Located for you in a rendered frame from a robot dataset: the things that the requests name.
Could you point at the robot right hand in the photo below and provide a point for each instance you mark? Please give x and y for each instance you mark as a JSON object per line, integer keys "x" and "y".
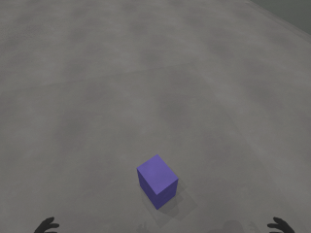
{"x": 282, "y": 225}

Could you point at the robot left hand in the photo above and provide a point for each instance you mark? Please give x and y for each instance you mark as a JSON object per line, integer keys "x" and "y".
{"x": 45, "y": 225}

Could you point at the carton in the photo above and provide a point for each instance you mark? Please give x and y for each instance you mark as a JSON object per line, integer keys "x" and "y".
{"x": 157, "y": 180}

